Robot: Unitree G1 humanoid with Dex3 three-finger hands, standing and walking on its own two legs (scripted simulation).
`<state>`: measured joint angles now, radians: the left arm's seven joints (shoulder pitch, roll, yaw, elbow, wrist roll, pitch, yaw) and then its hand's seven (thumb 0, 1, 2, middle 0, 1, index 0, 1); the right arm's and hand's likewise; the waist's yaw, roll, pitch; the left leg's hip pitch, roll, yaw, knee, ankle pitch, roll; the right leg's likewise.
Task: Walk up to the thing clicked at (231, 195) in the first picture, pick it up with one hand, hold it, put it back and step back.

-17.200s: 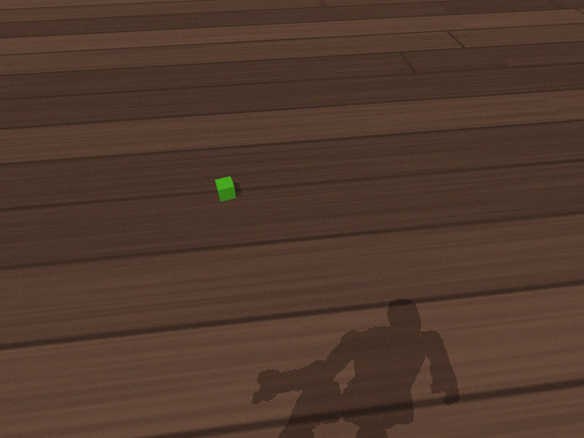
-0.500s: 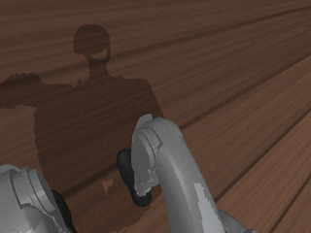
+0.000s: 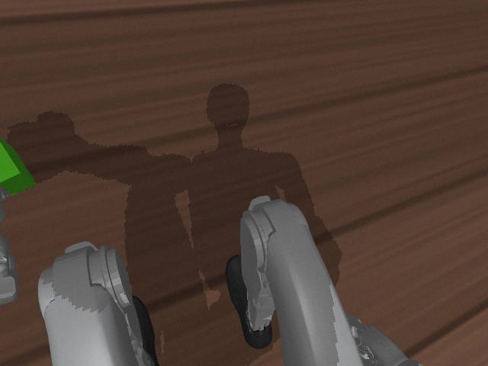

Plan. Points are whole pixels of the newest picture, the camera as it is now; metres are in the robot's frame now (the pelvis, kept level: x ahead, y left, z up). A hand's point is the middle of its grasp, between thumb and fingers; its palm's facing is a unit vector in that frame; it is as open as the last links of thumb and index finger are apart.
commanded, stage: settle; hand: left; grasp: from above
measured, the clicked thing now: out of the picture +0.46 +0.32 -0.20
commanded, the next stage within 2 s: lift in 0.20 s
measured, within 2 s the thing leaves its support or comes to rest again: neither
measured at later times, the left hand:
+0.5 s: hand out of the picture +0.45 +0.32 -0.11, palm faces -0.37 -0.17 -0.91, open 10.9 cm
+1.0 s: hand out of the picture +0.38 +0.31 +0.05, palm faces -0.37 -0.17 -0.91, open 10.9 cm
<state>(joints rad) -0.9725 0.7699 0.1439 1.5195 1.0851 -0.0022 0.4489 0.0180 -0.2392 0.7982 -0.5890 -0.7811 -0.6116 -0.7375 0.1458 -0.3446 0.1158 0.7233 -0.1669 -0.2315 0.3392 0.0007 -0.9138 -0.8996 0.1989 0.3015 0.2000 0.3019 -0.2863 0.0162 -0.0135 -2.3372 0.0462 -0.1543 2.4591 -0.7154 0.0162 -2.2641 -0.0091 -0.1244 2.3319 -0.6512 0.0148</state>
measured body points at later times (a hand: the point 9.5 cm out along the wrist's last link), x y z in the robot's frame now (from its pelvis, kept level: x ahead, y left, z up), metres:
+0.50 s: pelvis +0.00 +0.00 +0.03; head +0.22 +0.05 +0.41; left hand +0.47 +0.32 -0.06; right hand +0.05 -0.27 -0.08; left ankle +0.07 +0.12 -0.29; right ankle +0.11 -0.12 -0.29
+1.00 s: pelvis -0.01 +0.00 +0.15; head +0.16 +0.03 +0.56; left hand +0.40 +0.32 +0.10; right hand +0.13 -0.27 +0.02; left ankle +0.07 +0.12 -0.29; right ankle +0.11 -0.12 -0.29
